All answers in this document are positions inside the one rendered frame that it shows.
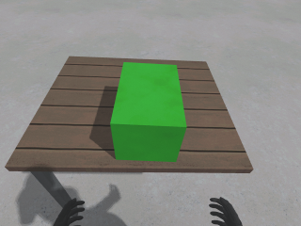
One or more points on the carton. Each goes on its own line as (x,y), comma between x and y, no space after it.
(148,121)

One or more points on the table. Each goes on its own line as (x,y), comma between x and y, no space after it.
(71,131)

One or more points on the right robot hand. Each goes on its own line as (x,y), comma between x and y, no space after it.
(229,215)

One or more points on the left robot hand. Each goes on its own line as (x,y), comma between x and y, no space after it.
(64,217)

